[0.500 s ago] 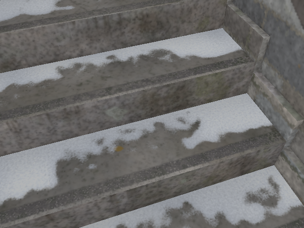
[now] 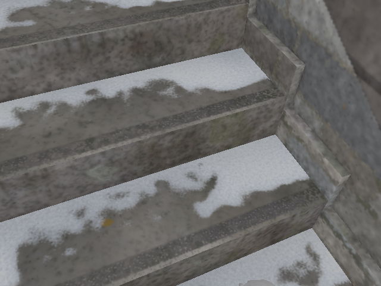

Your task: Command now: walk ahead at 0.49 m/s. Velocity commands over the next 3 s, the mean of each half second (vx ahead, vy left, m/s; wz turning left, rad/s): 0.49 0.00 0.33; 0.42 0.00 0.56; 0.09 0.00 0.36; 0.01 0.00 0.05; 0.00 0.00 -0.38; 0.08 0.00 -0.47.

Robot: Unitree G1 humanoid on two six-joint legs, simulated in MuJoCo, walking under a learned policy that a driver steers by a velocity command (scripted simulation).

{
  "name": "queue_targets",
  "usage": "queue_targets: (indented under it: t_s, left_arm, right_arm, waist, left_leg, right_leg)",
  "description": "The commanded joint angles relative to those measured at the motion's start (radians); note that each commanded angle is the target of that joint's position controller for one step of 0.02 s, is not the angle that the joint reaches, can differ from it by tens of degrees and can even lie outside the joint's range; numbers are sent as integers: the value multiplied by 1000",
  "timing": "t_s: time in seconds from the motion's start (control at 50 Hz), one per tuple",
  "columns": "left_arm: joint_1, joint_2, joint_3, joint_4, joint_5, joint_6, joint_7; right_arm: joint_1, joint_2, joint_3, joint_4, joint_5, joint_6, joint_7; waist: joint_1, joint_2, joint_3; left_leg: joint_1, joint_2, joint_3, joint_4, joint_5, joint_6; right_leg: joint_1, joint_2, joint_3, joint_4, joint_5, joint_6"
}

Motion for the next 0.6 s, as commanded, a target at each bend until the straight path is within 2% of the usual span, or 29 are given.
queue_targets:
  t_s: [0.02,0.04,0.06,0.1,0.12,0.14,0.16,0.18,0.2,0.22,0.24,0.26,0.28,0.3,0.32,0.34,0.36,0.38,0.4,0.42,0.44,0.46,0.48,0.5,0.52,0.54,0.56,0.58,0.6]
  left_arm:
    - [-154,-49,-48,-162,0,0,-5]
    - [-201,-32,-50,-190,14,-4,-11]
    - [-283,-57,-62,-235,19,-14,-17]
    - [-326,-90,-98,-322,27,-40,-31]
    - [-346,-86,-117,-325,54,-50,-42]
    - [-397,-137,-131,-352,36,-55,-35]
    - [-305,-67,-104,-324,8,-52,-31]
    - [-119,54,-43,-284,-11,-55,-9]
    - [63,151,5,-235,-13,-45,9]
    - [212,238,48,-180,31,-43,6]
    - [381,368,82,-52,103,-33,6]
    - [376,312,50,-31,136,-35,15]
    - [243,236,31,12,86,-33,3]
    - [169,189,18,71,46,-25,0]
    - [102,88,-4,135,58,-24,-7]
    - [48,-20,-29,177,85,-31,-10]
    - [43,-66,-38,232,85,-40,-20]
    - [78,-38,-21,273,68,-50,-27]
    - [76,-69,-27,298,71,-56,-35]
    - [64,-57,-28,291,70,-59,-30]
    - [41,-63,-34,295,89,-60,-25]
    - [51,-32,-37,291,107,-61,-12]
    - [76,-22,-40,304,114,-59,-3]
    - [104,-24,-50,319,105,-47,2]
    - [161,-2,-47,336,90,-45,9]
    - [174,18,-41,350,86,-34,19]
    - [207,30,-36,354,85,-30,26]
    - [225,52,-30,356,71,-20,33]
    - [260,57,-28,358,75,-13,44]
  right_arm:
    - [-18,-74,4,-38,7,-9,-25]
    - [2,-68,10,-35,14,-8,-32]
    - [47,-43,19,-24,16,-6,-48]
    - [84,-72,12,3,50,-2,-70]
    - [57,-143,-13,-23,62,6,-72]
    - [72,-185,-30,-8,80,13,-72]
    - [80,-220,-27,14,67,1,-58]
    - [60,-263,-30,18,39,-24,-33]
    - [24,-303,-41,43,40,-33,-19]
    - [-5,-276,-48,14,50,-50,-15]
    - [2,-122,-27,-54,67,-79,6]
    - [-20,-91,-42,-31,60,-100,43]
    - [-76,-43,-54,-74,74,-92,66]
    - [-221,11,-30,-166,68,-74,61]
    - [-286,46,-14,-221,53,-54,56]
    - [-298,64,-3,-245,58,-30,56]
    - [-265,88,15,-239,53,-17,63]
    - [-262,143,42,-250,44,-8,61]
    - [-251,135,45,-238,43,5,59]
    - [-232,115,46,-229,37,13,55]
    - [-269,88,43,-234,32,19,45]
    - [-277,69,33,-234,13,29,31]
    - [-295,76,34,-235,8,39,16]
    - [-331,93,45,-254,9,41,9]
    - [-328,106,51,-264,2,49,0]
    - [-391,113,60,-306,7,49,-6]
    - [-468,100,61,-345,4,44,-7]
    - [-520,93,74,-396,6,36,5]
    - [-608,65,71,-416,21,32,8]
  waist:
    - [36,139,200]
    - [16,118,189]
    - [-8,130,191]
    - [14,134,168]
    - [8,58,117]
    - [5,119,104]
    - [60,188,23]
    - [172,333,-126]
    - [284,413,-240]
    - [348,361,-319]
    - [308,-199,-462]
    - [261,-289,-528]
    - [177,-222,-387]
    - [138,-202,-171]
    - [86,-126,-17]
    - [27,-75,38]
    - [-7,-57,41]
    - [-21,-54,50]
    - [-25,-43,55]
    - [-30,-28,51]
    - [-31,-12,67]
    - [-22,-1,76]
    - [-7,-13,95]
    - [7,-10,108]
    - [6,-21,122]
    - [11,-47,129]
    - [30,-34,136]
    - [15,-54,119]
    - [60,-63,126]
  left_leg:
    - [-34,320,-229,-244,-84,181]
    - [-27,298,-208,-238,-100,160]
    - [-13,290,-220,-243,-35,166]
    - [-76,248,-215,-299,-20,142]
    - [-203,248,-187,-431,31,172]
    - [-273,276,-184,-483,162,153]
    - [-199,255,-147,-413,601,160]
    - [-74,243,-105,-205,1297,130]
    - [88,240,-80,16,1595,85]
    - [-78,219,-146,294,1569,52]
    - [-344,-14,-184,750,648,15]
    - [-403,-99,-368,1189,156,4]
    - [-544,-75,-380,1420,131,1]
    - [-658,-39,-261,1509,136,19]
    - [-752,-4,-201,1573,163,47]
    - [-772,16,-194,1614,200,79]
    - [-824,13,-208,1706,239,105]
    - [-939,22,-191,1729,260,117]
    - [-991,26,-201,1700,271,126]
    - [-988,23,-195,1620,321,106]
    - [-994,7,-179,1570,382,86]
    - [-983,-24,-125,1599,432,59]
    - [-1033,-47,-99,1690,433,44]
    - [-1133,-65,-93,1804,421,40]
    - [-1242,-62,-95,1832,390,45]
    - [-1304,-50,-87,1831,357,37]
    - [-1342,-35,-77,1793,346,32]
    - [-1326,-5,-49,1619,339,30]
    - [-1323,7,9,1547,327,13]
  right_leg:
    - [-395,-56,17,157,-29,0]
    - [-402,-83,-13,67,12,5]
    - [-417,-92,-61,60,18,19]
    - [-268,-156,-77,-256,117,31]
    - [49,-126,-186,-550,123,6]
    - [295,-112,-196,-675,-59,-23]
    - [486,-10,-311,-702,-167,-39]
    - [693,72,-294,-715,-179,-77]
    - [773,91,-205,-904,-133,-105]
    - [988,5,97,-1022,-135,-180]
    - [1189,-307,731,-1521,-318,-308]
    - [1138,-403,1056,-1760,-387,-326]
    - [979,-432,973,-1802,-625,-289]
    - [821,-388,756,-1759,-619,-229]
    - [663,-368,520,-1669,-516,-198]
    - [579,-321,344,-1620,-384,-155]
    - [569,-313,268,-1638,-244,-132]
    - [639,-296,155,-1630,-154,-115]
    - [668,-275,54,-1643,-66,-103]
    - [661,-266,-35,-1668,-23,-111]
    - [617,-245,-120,-1679,22,-113]
    - [590,-242,-173,-1706,38,-127]
    - [597,-253,-191,-1717,64,-139]
    - [636,-270,-188,-1722,91,-147]
    - [731,-276,-185,-1724,74,-133]
    - [772,-279,-194,-1727,86,-118]
    - [821,-284,-216,-1746,94,-114]
    - [833,-265,-241,-1783,44,-96]
    - [856,-265,-257,-1830,51,-110]
Next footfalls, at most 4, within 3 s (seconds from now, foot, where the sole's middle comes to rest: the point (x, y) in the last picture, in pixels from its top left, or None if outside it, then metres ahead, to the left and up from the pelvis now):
0.20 right None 0.32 -0.21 -0.61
0.78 left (155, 226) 0.56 0.07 -0.44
1.34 right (143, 113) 0.85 0.10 -0.27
1.86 left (40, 148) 0.72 0.38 -0.28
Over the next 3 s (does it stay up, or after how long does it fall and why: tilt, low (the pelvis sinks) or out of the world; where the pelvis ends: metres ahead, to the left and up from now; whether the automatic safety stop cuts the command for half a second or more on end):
stays up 0.79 0.30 0.51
